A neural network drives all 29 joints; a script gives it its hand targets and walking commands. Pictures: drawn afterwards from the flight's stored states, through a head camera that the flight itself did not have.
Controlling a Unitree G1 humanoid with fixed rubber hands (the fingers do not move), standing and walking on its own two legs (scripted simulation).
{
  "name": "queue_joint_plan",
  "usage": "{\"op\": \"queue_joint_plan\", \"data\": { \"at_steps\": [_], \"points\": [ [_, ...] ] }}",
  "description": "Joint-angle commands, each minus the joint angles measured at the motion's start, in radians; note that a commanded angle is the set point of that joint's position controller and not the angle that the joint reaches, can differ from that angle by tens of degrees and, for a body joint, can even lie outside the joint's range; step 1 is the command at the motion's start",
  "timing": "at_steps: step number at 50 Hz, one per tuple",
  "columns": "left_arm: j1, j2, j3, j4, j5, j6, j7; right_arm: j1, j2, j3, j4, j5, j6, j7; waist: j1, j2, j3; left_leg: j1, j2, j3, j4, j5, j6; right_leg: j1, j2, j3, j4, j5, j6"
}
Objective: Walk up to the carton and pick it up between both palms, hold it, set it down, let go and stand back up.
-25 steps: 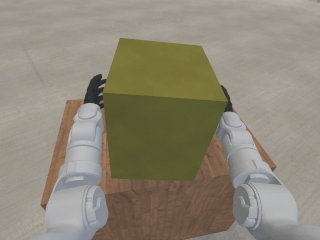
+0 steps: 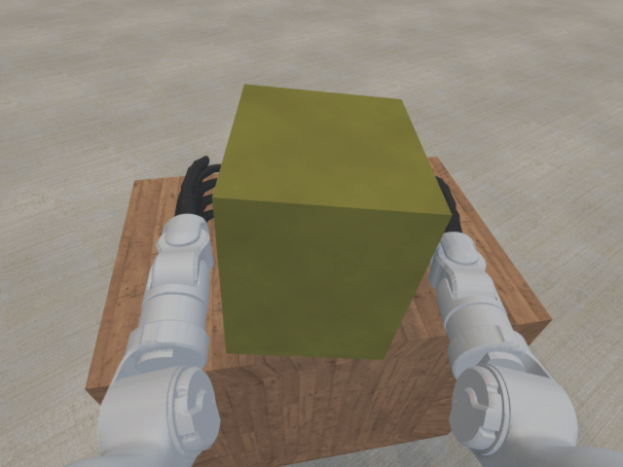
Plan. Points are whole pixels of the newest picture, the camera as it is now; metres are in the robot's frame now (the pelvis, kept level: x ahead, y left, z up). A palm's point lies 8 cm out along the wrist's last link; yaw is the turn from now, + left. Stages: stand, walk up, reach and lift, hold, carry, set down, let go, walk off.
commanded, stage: set down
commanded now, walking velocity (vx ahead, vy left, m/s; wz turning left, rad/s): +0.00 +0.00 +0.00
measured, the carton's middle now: (315, 224) +0.45 +0.00 +0.07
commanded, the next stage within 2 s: none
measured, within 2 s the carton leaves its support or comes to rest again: rests again in 1.08 s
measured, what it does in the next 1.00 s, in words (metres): stands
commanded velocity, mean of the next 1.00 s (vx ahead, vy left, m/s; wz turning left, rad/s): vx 0.00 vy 0.00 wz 0.00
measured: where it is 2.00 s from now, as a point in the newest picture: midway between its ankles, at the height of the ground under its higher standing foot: outside the picture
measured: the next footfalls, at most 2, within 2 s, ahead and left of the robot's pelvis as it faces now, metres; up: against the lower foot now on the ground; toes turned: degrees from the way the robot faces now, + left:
none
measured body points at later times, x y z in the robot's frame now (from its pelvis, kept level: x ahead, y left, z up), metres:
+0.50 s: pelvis +0.00 +0.00 +0.00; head +0.01 +0.02 +0.45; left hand +0.42 +0.17 +0.11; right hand +0.41 -0.17 +0.09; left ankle +0.00 +0.10 -0.75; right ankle -0.02 -0.09 -0.75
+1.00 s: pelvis +0.00 +0.01 +0.00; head +0.02 +0.02 +0.45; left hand +0.41 +0.18 +0.10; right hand +0.41 -0.16 +0.09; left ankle +0.00 +0.10 -0.75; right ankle -0.02 -0.09 -0.75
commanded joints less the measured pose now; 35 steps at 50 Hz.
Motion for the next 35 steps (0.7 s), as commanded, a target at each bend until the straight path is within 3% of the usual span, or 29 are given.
{"op": "queue_joint_plan", "data": {
  "at_steps": [1, 7, 10, 11, 13, 14, 17, 19, 20, 24, 25, 27, 28, 30, 32, 35],
  "points": [
    [-0.642, -0.468, -0.290, -0.054, -0.045, -0.025, -0.105, -0.826, 0.393, 0.266, -0.209, 0.001, -0.114, 0.127, 0.002, 0.047, -0.532, 0.174, 0.026, 0.061, 0.001, 0.357, -0.073, 0.160, -0.041, -0.060, 0.034, 0.482, 0.089],
    [-0.647, -0.468, -0.298, -0.075, -0.050, -0.041, -0.092, -0.799, 0.431, 0.315, -0.196, 0.018, -0.125, 0.136, 0.012, 0.048, -0.560, 0.183, 0.018, 0.055, 0.033, 0.494, -0.077, 0.155, -0.035, -0.057, 0.055, 0.558, 0.097],
    [-0.650, -0.453, -0.297, -0.060, -0.036, -0.034, -0.101, -0.796, 0.432, 0.297, -0.201, 0.021, -0.125, 0.132, 0.011, 0.067, -0.551, 0.168, 0.015, 0.068, 0.017, 0.435, -0.070, 0.163, -0.042, -0.049, 0.040, 0.524, 0.096],
    [-0.627, -0.457, -0.271, -0.055, -0.022, -0.037, -0.101, -0.794, 0.439, 0.314, -0.200, 0.015, -0.126, 0.134, 0.028, 0.055, -0.552, 0.159, 0.016, 0.072, 0.012, 0.418, -0.067, 0.183, -0.044, -0.049, 0.046, 0.524, 0.100],
    [-0.638, -0.456, -0.262, -0.042, -0.036, -0.043, -0.103, -0.789, 0.430, 0.292, -0.198, -0.003, -0.124, 0.137, 0.011, 0.026, -0.523, 0.146, 0.019, 0.064, 0.000, 0.392, -0.061, 0.178, -0.047, -0.046, 0.043, 0.513, 0.103],
    [-0.659, -0.469, -0.290, -0.101, -0.048, -0.054, -0.100, -0.786, 0.432, 0.287, -0.210, -0.007, -0.137, 0.138, 0.004, 0.043, -0.586, 0.187, 0.028, 0.067, 0.009, 0.435, -0.063, 0.154, -0.040, -0.060, 0.049, 0.532, 0.099],
    [-0.603, -0.487, -0.286, -0.066, -0.035, -0.050, -0.099, -0.772, 0.422, 0.284, -0.211, -0.003, -0.145, 0.139, 0.008, 0.035, -0.565, 0.217, 0.030, 0.060, 0.031, 0.510, -0.073, 0.131, -0.033, -0.064, 0.035, 0.509, 0.094],
    [-0.601, -0.467, -0.269, -0.056, -0.028, -0.055, -0.101, -0.771, 0.426, 0.280, -0.218, -0.014, -0.145, 0.142, 0.014, 0.030, -0.538, 0.179, 0.026, 0.073, 0.017, 0.448, -0.070, 0.147, -0.035, -0.060, 0.034, 0.483, 0.095],
    [-0.599, -0.468, -0.274, -0.048, -0.024, -0.056, -0.104, -0.761, 0.420, 0.257, -0.208, -0.032, -0.143, 0.141, 0.000, 0.027, -0.539, 0.180, 0.026, 0.067, 0.012, 0.425, -0.067, 0.140, -0.037, -0.065, 0.031, 0.458, 0.094],
    [-0.602, -0.458, -0.259, -0.061, -0.009, -0.067, -0.106, -0.717, 0.429, 0.237, -0.179, -0.058, -0.141, 0.148, -0.006, 0.036, -0.525, 0.183, 0.031, 0.074, -0.002, 0.427, -0.067, 0.139, -0.040, -0.066, 0.029, 0.446, 0.093],
    [-0.593, -0.452, -0.247, -0.049, -0.006, -0.066, -0.107, -0.718, 0.421, 0.244, -0.192, -0.054, -0.143, 0.150, 0.013, 0.023, -0.517, 0.173, 0.032, 0.079, -0.001, 0.412, -0.060, 0.135, -0.044, -0.065, 0.026, 0.429, 0.095],
    [-0.593, -0.462, -0.266, -0.059, -0.009, -0.070, -0.101, -0.713, 0.418, 0.245, -0.194, -0.055, -0.153, 0.155, 0.005, 0.043, -0.535, 0.202, 0.037, 0.072, 0.012, 0.459, -0.064, 0.104, -0.041, -0.071, 0.030, 0.438, 0.090],
    [-0.583, -0.458, -0.246, -0.038, 0.000, -0.074, -0.099, -0.717, 0.432, 0.240, -0.189, -0.057, -0.151, 0.157, 0.023, 0.023, -0.527, 0.197, 0.036, 0.070, 0.013, 0.455, -0.062, 0.103, -0.037, -0.070, 0.025, 0.410, 0.088],
    [-0.572, -0.450, -0.225, -0.031, 0.014, -0.076, -0.103, -0.673, 0.429, 0.208, -0.154, -0.083, -0.148, 0.157, 0.002, 0.029, -0.489, 0.187, 0.038, 0.078, -0.001, 0.420, -0.060, 0.117, -0.043, -0.070, 0.018, 0.412, 0.086],
    [-0.573, -0.457, -0.227, -0.042, 0.014, -0.081, -0.108, -0.661, 0.438, 0.201, -0.155, -0.081, -0.150, 0.154, 0.008, 0.049, -0.494, 0.173, 0.039, 0.083, -0.003, 0.428, -0.064, 0.131, -0.049, -0.067, 0.028, 0.425, 0.092],
    [-0.582, -0.445, -0.233, -0.050, 0.013, -0.100, -0.106, -0.662, 0.463, 0.213, -0.178, -0.089, -0.159, 0.158, 0.014, 0.025, -0.500, 0.153, 0.031, 0.087, -0.007, 0.410, -0.048, 0.137, -0.047, -0.067, 0.035, 0.442, 0.098]
  ]
}}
